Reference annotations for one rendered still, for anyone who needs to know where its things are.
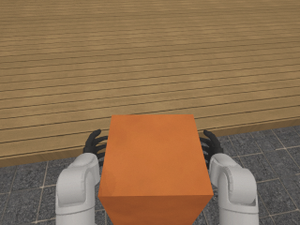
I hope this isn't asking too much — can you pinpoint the right robot hand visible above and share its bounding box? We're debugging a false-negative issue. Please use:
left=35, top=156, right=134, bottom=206
left=199, top=130, right=224, bottom=170

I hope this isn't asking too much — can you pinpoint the right robot forearm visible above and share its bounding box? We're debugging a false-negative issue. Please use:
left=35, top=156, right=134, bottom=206
left=208, top=153, right=260, bottom=225

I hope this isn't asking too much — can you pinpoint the left robot forearm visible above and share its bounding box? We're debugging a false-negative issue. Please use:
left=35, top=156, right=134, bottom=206
left=55, top=153, right=100, bottom=225

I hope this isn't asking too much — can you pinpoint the left robot hand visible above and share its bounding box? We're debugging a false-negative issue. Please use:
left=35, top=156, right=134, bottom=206
left=82, top=129, right=109, bottom=167

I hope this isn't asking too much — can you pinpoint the carton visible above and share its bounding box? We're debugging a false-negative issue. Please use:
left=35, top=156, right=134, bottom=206
left=97, top=114, right=214, bottom=225

